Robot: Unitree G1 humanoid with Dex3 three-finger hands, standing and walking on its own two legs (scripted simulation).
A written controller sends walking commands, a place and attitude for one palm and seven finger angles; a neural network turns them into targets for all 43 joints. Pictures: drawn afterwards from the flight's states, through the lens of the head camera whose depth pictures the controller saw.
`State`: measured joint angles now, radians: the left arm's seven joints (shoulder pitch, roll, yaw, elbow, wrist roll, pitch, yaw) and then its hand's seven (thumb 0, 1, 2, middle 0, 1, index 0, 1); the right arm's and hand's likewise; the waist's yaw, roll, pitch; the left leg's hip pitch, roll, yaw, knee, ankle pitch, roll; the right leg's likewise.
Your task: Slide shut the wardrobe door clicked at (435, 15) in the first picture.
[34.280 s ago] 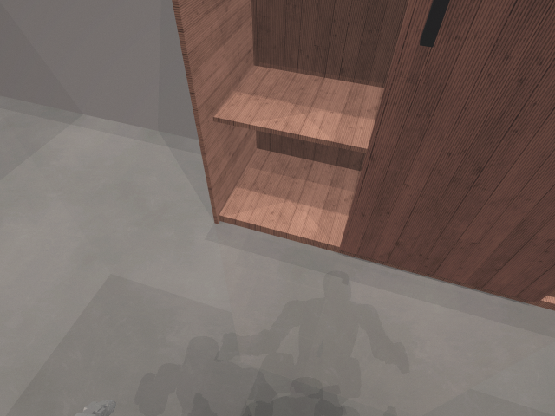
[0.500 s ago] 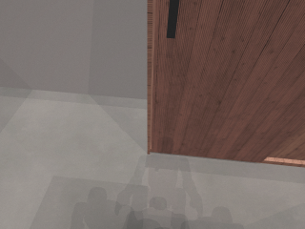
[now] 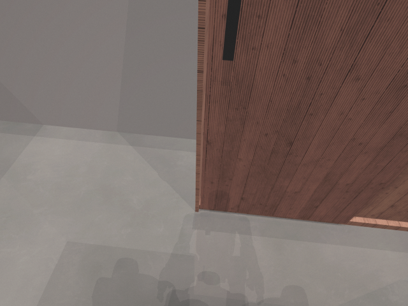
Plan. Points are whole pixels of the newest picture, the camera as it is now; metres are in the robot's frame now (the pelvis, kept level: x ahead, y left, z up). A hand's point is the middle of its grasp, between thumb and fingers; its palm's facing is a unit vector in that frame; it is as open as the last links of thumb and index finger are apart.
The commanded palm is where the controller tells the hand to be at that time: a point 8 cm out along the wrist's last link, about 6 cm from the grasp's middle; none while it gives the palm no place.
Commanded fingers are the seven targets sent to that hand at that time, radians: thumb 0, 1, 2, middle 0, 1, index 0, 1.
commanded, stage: let the arm hang, fingers relaxed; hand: right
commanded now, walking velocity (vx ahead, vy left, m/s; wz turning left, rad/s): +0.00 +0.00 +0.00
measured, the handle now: (231, 21) +0.67 -0.01 +0.24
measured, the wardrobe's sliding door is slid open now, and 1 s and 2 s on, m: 0.00 0.00 0.00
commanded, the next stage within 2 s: look to check the result in 0.12 s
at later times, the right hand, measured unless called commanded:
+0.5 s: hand out of the picture +0.01 -0.18 -0.18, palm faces +0.03 +0.98 -0.19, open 7.4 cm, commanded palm none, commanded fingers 0.00 -0.90 -0.90 0.20 0.30 0.20 0.30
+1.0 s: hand out of the picture +0.02 -0.19 -0.17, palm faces +0.03 +0.98 -0.20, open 7.4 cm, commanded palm none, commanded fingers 0.00 -0.90 -0.90 0.20 0.30 0.20 0.30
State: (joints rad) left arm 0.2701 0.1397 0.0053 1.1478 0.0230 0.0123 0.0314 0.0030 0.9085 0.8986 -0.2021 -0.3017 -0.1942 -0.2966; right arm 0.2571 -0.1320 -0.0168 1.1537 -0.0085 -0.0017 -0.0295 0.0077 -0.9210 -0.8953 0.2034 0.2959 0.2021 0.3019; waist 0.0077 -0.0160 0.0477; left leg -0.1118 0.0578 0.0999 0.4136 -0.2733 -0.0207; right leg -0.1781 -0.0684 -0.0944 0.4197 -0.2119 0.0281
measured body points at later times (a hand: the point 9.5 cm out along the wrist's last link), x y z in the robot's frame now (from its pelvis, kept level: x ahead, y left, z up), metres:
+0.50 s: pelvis +0.01 -0.01 +0.00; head +0.03 -0.01 +0.45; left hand +0.01 +0.21 -0.16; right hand +0.01 -0.23 -0.16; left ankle -0.03 +0.13 -0.74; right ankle +0.01 -0.13 -0.74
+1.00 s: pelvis +0.01 -0.01 +0.00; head +0.02 -0.01 +0.45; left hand +0.02 +0.22 -0.16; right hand +0.02 -0.24 -0.16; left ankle -0.03 +0.13 -0.74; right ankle +0.01 -0.13 -0.74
